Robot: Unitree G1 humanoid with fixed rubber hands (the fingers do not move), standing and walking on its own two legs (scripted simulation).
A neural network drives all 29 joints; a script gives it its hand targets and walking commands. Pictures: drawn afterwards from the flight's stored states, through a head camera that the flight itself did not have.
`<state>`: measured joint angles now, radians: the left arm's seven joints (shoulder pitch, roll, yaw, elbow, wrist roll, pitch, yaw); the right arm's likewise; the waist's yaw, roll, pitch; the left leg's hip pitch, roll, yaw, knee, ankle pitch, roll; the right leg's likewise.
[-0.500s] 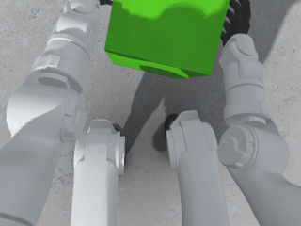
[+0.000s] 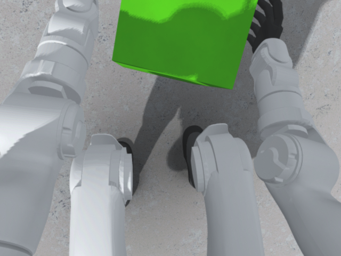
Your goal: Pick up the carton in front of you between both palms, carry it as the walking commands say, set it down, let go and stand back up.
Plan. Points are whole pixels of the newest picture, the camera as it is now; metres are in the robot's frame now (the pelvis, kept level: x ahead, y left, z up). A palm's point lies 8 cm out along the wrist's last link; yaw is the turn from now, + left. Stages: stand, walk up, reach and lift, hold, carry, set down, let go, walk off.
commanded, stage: set down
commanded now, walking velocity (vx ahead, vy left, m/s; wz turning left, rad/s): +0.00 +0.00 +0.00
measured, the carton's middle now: (176, 29) +0.52 -0.05 -0.25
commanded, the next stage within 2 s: let go in 1.20 s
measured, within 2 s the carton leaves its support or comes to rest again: neither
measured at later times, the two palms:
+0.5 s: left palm out of the picture +0.58 +0.13 -0.07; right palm (321, 27) +0.48 -0.24 -0.07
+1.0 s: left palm out of the picture +0.59 +0.14 +0.08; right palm out of the picture +0.49 -0.24 +0.08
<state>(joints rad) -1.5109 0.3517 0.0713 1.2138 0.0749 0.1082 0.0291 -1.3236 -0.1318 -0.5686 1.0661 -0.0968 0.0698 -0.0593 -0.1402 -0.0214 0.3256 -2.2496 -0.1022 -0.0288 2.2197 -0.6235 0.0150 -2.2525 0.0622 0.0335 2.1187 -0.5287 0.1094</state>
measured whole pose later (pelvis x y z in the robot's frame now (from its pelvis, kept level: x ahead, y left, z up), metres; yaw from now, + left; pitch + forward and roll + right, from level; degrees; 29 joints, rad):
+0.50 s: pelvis +0.00 -0.01 +0.05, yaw -1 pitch +40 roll -3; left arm -1.41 0.47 0.02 1.09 -0.09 0.18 0.01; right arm -1.14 -0.15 -0.28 0.79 0.18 0.14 -0.21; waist -0.14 0.01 0.16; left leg -2.14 -0.04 -0.04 2.05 -0.62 0.00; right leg -2.17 0.05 -0.01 1.96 -0.49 0.04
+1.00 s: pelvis +0.02 -0.01 +0.17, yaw +0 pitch +48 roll -3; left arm -1.29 0.42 0.09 0.98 0.01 0.24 -0.03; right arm -0.98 -0.12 -0.36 0.65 0.11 0.20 -0.14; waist -0.16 0.03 -0.07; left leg -1.90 -0.06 -0.04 1.57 -0.50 0.01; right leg -1.92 0.03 0.01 1.49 -0.41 0.04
